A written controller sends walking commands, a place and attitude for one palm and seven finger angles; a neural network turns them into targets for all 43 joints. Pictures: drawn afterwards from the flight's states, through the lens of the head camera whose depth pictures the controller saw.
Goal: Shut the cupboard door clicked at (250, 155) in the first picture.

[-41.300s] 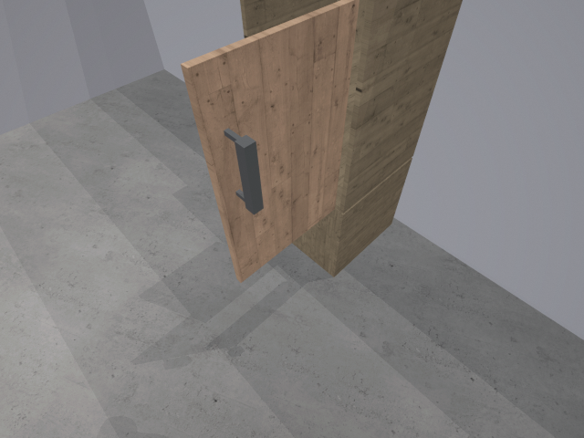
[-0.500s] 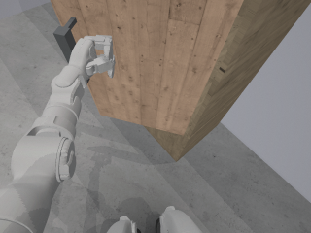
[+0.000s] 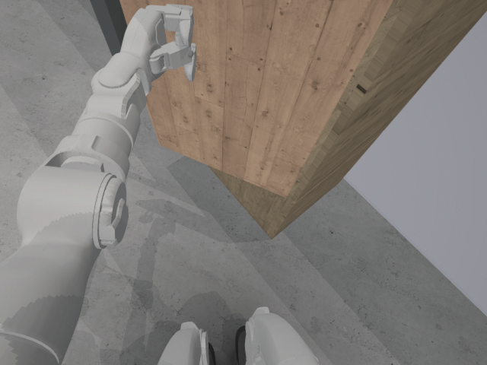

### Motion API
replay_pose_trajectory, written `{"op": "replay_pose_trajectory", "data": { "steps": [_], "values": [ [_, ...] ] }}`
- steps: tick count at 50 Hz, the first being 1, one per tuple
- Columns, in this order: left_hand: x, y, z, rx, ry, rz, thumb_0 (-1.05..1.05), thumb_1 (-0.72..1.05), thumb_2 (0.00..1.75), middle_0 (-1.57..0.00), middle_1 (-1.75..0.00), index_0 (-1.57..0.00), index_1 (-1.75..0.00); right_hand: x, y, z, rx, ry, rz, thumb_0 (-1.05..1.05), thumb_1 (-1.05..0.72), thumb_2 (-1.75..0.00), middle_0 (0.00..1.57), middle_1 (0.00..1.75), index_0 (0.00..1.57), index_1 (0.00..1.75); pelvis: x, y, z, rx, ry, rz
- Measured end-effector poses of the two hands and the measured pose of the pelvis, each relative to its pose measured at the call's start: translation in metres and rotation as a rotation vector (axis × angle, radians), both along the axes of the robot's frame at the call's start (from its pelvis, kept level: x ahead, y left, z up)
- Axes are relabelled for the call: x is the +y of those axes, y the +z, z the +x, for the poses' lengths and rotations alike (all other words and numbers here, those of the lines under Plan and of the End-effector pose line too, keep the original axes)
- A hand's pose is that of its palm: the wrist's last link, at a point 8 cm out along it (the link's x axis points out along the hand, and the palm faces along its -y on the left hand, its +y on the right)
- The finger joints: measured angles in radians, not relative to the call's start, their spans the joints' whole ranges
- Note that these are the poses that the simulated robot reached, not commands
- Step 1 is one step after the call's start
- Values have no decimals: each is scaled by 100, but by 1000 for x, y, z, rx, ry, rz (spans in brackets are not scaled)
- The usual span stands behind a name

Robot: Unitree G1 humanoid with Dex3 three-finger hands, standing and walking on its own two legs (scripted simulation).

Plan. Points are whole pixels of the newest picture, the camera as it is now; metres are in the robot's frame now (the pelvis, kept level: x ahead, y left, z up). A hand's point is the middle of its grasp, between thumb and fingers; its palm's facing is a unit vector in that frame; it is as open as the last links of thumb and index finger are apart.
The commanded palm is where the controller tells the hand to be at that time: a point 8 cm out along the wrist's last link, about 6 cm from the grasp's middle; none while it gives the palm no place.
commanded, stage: pull the fist back off the door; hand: left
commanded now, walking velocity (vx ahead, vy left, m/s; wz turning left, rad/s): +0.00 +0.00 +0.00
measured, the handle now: (127, 31) +0.62 +0.10 +0.12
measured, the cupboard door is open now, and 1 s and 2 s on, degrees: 27 24 24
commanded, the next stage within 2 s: draw the hand back to the body in 0.82 s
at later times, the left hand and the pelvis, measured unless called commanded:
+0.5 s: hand (198, 66) +0.52 +0.00 +0.14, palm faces -0.06 -1.00 -0.03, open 3.1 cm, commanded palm +0.48 +0.05 +0.13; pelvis +0.02 -0.01 +0.03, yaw -3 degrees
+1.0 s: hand (196, 98) +0.46 +0.01 +0.14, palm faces -0.06 -1.00 -0.03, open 3.1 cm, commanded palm +0.42 +0.07 +0.14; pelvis +0.00 -0.01 +0.03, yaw -1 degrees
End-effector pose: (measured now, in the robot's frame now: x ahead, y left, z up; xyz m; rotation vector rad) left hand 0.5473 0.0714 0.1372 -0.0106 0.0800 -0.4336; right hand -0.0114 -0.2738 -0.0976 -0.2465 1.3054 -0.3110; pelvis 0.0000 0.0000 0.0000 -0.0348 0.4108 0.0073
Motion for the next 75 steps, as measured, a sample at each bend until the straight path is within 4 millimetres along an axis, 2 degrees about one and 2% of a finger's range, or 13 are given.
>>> {"op": "replay_pose_trajectory", "data": {
  "steps": [7,10,15,22,27,33,43,48,53,59,63,68,75],
  "values": [
    [-16,-6,-1,-59,411,-38,1,88,95,-129,-150,-130,-150,23,-5,-12,8,29,131,0,-91,-90,20,30,20,30,0,-1,4,25,-28,12],
    [-23,-8,-7,-122,409,45,2,89,94,-129,-150,-129,-150,33,-8,-21,24,-8,183,0,-91,-90,20,30,20,30,-1,1,6,13,-43,19],
    [-22,-17,-16,-41,396,56,2,90,92,-129,-150,-130,-150,42,0,-35,52,-78,222,0,-91,-90,20,30,20,30,-4,14,9,-32,-64,28],
    [-13,2,-35,-126,389,26,2,90,90,-129,-150,-130,-150,32,14,-33,47,-67,214,0,-91,-90,20,30,20,30,-8,27,17,-80,-67,32],
    [-11,-6,-55,-92,378,27,1,90,90,-129,-150,-130,-150,14,20,-10,6,-34,179,1,-91,-90,20,30,20,30,-10,32,19,-112,-60,32],
    [-9,-11,-84,-127,380,7,1,90,90,-130,-150,-130,-150,-2,24,35,-112,20,135,1,-91,-90,20,30,20,30,-10,34,18,-144,-56,35],
    [-6,-6,-111,-134,373,30,1,90,90,-130,-150,-130,-150,9,28,96,-275,88,148,0,-91,-90,19,30,20,30,-10,36,11,-189,-43,38],
    [-6,-1,-107,-136,370,33,1,90,90,-130,-150,-130,-150,19,26,98,-290,106,165,0,-91,-90,20,30,20,30,-10,35,6,-188,-31,38],
    [2,4,-107,-144,377,13,1,90,90,-130,-150,-130,-150,24,22,83,-266,77,182,0,-91,-90,20,30,20,30,-7,36,6,-187,-50,40],
    [30,8,-132,-144,383,20,1,90,90,-129,-150,-130,-150,25,27,66,-240,27,193,1,-91,-90,20,30,20,30,-5,45,12,-234,-75,40],
    [50,15,-155,-148,389,15,1,90,90,-130,-150,-130,-150,22,36,73,-260,26,172,1,-91,-90,20,30,20,30,-5,52,14,-275,-71,34],
    [70,31,-182,-169,374,8,1,90,90,-130,-150,-130,-150,19,52,106,-357,63,139,1,-91,-90,20,30,20,30,-3,58,15,-319,-57,28],
    [94,46,-218,-164,366,71,1,90,90,-125,-145,-125,-144,31,85,175,-552,144,121,1,-91,-90,19,30,20,30,2,65,16,-381,-38,26]
  ]
}}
